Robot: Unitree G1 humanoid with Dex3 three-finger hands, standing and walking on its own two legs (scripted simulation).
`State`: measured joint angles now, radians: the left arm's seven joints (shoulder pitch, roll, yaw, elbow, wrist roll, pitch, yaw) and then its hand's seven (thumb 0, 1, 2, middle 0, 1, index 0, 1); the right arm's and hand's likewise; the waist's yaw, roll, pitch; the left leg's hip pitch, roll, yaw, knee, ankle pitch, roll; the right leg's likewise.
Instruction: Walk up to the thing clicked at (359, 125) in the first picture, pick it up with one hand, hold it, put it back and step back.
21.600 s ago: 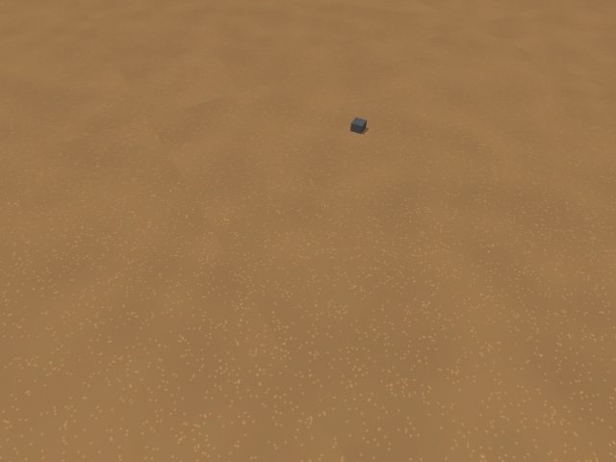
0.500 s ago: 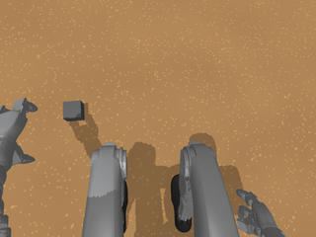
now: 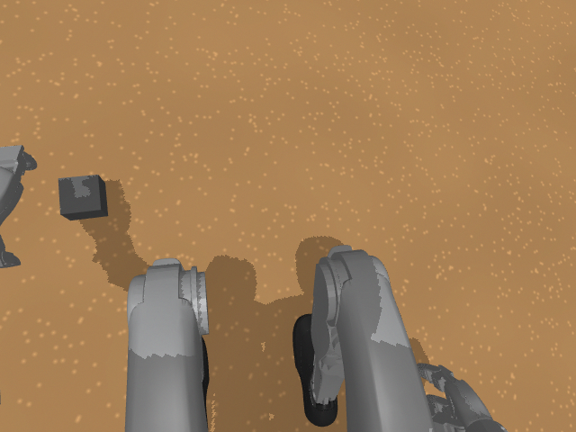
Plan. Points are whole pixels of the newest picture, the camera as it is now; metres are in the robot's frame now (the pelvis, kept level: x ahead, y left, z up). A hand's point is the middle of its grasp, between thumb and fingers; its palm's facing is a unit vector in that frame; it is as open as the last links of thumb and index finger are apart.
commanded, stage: rise first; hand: left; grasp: from above
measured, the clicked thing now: (84, 197) +0.47 +0.32 -0.33
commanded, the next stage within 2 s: none
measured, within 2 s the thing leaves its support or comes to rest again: neither
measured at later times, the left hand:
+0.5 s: hand (22, 206) +0.42 +0.36 -0.19, palm faces -0.44 -0.10 -0.89, open 13.9 cm
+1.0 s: hand (30, 205) +0.42 +0.35 -0.20, palm faces -0.44 -0.11 -0.89, open 14.2 cm
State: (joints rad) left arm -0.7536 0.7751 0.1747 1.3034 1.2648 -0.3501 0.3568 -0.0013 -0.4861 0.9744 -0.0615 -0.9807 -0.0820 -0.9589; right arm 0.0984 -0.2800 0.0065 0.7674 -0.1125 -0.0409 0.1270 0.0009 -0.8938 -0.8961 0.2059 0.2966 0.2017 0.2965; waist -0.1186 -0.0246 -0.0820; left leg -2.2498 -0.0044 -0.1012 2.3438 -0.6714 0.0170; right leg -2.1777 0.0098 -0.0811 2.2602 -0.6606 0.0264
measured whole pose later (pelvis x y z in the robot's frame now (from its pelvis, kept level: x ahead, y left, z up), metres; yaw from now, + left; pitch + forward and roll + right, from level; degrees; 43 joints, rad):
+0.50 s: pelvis +0.01 +0.00 -0.02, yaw -1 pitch +34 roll -8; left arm -0.80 0.82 0.22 1.36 1.28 -0.35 0.40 0.00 -0.46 0.94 -0.06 -1.03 -0.10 -0.98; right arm 0.09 -0.27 0.03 0.77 -0.15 -0.03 0.14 0.00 -0.90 -0.90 0.21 0.30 0.20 0.30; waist -0.15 -0.03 -0.04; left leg -2.30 0.00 -0.12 2.42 -0.72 0.01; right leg -2.23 0.02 -0.10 2.33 -0.69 0.03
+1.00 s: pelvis +0.01 +0.00 -0.03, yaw -2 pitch +32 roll -9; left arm -0.84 0.87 0.22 1.43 1.30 -0.37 0.43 0.00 -0.52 1.01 -0.08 -0.98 -0.08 -0.98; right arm 0.10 -0.28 0.07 0.77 -0.17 -0.04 0.15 0.00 -0.90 -0.90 0.20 0.30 0.20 0.30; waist -0.18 -0.05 -0.02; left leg -2.32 0.00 -0.14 2.46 -0.71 0.01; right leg -2.25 0.02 -0.11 2.35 -0.68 0.03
